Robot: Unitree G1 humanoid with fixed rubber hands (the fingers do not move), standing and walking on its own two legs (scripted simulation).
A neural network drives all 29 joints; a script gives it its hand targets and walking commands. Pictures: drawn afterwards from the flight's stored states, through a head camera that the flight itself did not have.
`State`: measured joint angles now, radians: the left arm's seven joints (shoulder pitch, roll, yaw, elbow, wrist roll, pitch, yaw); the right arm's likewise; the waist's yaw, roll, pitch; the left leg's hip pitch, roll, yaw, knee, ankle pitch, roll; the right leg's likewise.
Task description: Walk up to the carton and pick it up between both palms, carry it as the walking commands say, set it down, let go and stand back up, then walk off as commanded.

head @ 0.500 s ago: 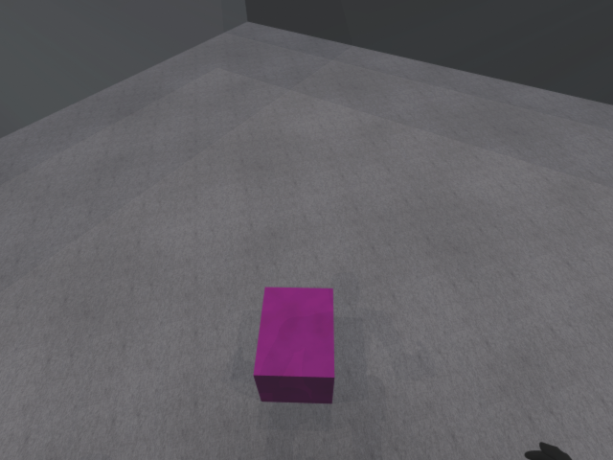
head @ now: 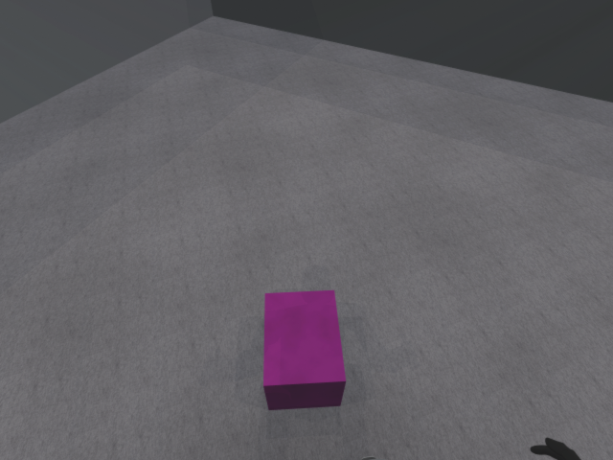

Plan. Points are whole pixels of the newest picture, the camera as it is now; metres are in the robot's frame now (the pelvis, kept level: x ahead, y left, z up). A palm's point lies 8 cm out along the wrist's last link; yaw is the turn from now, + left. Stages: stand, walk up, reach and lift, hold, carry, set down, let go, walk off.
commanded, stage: walk up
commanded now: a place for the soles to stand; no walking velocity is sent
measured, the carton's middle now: (302, 349) +0.58 -0.01 -0.64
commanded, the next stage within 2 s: none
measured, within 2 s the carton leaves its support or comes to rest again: neither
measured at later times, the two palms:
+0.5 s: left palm out of the picture +0.08 +0.32 -0.08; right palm out of the picture +0.07 -0.34 -0.09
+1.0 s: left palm out of the picture +0.15 +0.33 -0.08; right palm out of the picture +0.12 -0.33 -0.08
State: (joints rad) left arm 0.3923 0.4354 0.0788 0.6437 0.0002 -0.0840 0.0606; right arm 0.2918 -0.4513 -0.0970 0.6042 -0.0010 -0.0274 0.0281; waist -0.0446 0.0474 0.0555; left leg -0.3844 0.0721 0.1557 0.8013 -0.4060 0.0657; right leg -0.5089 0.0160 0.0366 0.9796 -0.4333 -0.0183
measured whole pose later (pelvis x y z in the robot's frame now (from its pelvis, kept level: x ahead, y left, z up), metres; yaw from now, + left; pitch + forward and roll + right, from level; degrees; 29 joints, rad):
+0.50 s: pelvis -0.01 -0.01 -0.02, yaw -4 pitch -4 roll -1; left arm 0.39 0.44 0.07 0.65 0.00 -0.07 0.05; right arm 0.31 -0.45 -0.09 0.61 0.00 0.00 0.03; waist -0.01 0.05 0.06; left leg -0.41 0.11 0.11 0.94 -0.49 0.04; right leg -0.42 0.03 0.04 0.87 -0.43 -0.03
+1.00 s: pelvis +0.05 +0.01 -0.02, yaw -6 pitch -2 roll -1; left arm 0.39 0.44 0.06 0.65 0.00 -0.09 0.05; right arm 0.29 -0.45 -0.09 0.61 0.00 -0.01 0.02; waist 0.00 0.05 0.07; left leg -0.44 0.10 0.08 1.04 -0.59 0.02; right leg -0.43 0.03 0.06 0.87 -0.40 -0.01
